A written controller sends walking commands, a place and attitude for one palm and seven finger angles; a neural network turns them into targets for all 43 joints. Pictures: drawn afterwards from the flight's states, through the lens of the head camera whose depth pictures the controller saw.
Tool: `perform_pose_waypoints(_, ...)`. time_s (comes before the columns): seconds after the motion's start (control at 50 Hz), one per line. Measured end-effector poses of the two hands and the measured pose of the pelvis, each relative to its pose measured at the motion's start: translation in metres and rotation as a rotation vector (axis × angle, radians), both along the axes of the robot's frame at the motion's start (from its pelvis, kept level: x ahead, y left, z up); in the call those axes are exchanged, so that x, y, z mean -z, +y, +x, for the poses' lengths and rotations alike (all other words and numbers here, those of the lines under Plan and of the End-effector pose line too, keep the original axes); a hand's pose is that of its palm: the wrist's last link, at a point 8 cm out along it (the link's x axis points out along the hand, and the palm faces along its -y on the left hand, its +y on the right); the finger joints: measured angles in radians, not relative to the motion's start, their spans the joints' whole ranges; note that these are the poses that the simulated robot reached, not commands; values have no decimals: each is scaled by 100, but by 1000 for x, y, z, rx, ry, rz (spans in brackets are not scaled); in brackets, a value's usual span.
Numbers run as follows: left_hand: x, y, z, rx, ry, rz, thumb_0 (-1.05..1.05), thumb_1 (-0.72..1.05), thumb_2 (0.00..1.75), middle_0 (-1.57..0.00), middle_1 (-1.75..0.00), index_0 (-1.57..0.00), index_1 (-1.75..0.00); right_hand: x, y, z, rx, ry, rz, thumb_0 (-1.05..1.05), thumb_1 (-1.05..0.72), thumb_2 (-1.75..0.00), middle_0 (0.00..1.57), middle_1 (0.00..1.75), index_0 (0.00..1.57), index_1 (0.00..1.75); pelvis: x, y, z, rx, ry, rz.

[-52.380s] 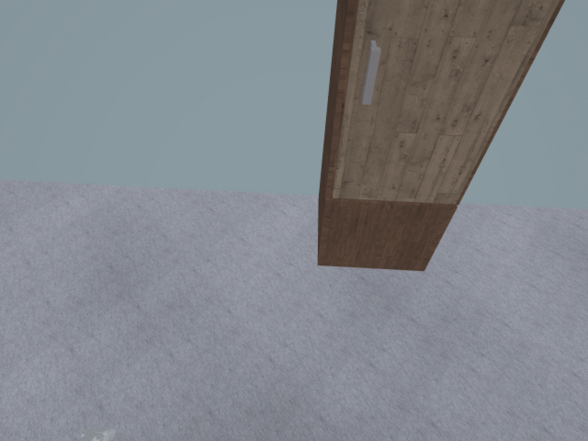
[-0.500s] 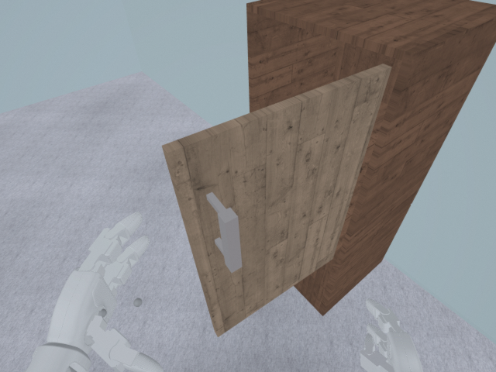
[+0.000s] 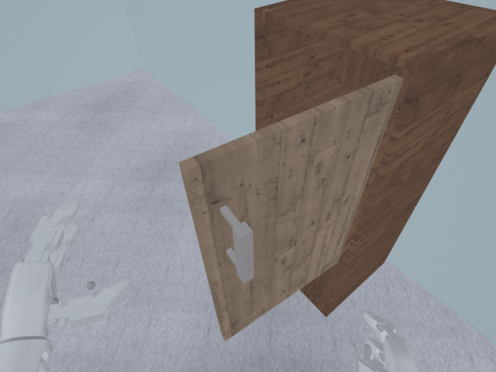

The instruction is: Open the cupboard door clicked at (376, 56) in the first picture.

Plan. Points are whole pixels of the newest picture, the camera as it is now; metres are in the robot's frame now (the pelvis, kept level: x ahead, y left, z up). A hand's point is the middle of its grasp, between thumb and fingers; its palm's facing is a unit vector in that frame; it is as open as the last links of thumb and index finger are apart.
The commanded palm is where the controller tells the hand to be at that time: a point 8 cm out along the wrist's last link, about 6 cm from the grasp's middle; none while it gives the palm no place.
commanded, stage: draw the hand back to the body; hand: left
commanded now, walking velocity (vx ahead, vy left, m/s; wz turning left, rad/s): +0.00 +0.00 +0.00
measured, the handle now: (236, 245) +0.28 +0.06 +0.09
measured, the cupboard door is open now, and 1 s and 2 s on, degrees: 85 85 85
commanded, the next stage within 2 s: step back with the hand held close in 0.62 s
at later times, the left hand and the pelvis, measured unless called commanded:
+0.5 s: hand (72, 270) +0.19 +0.25 +0.15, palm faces +0.43 -0.81 -0.40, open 7.5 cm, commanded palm +0.14 +0.29 +0.17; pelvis +0.00 -0.01 +0.00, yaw +0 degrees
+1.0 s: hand (83, 274) +0.19 +0.23 +0.15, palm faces +0.34 -0.80 -0.49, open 7.4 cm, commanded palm +0.13 +0.28 +0.18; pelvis -0.02 -0.02 +0.00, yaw -2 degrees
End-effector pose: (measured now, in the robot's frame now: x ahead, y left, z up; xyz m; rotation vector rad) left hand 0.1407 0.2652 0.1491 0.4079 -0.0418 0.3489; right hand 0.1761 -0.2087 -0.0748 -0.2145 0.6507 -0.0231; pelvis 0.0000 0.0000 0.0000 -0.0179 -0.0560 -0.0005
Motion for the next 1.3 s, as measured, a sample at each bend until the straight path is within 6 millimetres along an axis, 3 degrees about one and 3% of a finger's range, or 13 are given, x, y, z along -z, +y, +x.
perform_pose_waypoints(0.28, -26, 26, 6, -79, -82, 78, 0, 67, 80, -20, -30, -21, -30, -1, -10, 4, 16, 22, -6, 1, -90, -90, 20, 30, 20, 30, -3, -3, 3, 4, -11, 3)
perform_pose_waypoints(0.4, -23, 24, 5, -93, -77, 59, 1, 81, 86, -20, -30, -21, -30, 1, -16, 1, 19, 34, -6, 1, -90, -90, 20, 30, 20, 30, -3, -6, 1, 4, -12, 3)
perform_pose_waypoints(0.52, -18, 15, 4, -77, -60, 46, 1, 87, 89, -21, -30, -21, -30, 1, -22, -3, 28, 37, -10, 1, -90, -90, 20, 30, 20, 30, -3, -11, -1, 5, -15, 4)
perform_pose_waypoints(0.84, -35, 11, 3, -67, -111, 118, 1, 89, 90, -21, -30, -22, -30, 2, -33, -8, 46, 37, 7, 1, -90, -90, 20, 30, 20, 30, -4, -22, -8, 7, 5, 1)
perform_pose_waypoints(1.06, -17, 5, 2, 48, -17, 154, 1, 89, 90, -21, -30, -22, -30, 1, -57, -43, 174, 100, -56, 1, -90, -90, 20, 30, 20, 30, 0, -14, -27, 29, 61, 7)
perform_pose_waypoints(1.3, -29, 24, -41, 34, -113, 223, 1, 89, 90, -21, -30, -22, -30, 2, -42, -87, 175, 79, -72, 1, -90, -90, 20, 30, 20, 30, 9, -2, -66, 28, 55, 10)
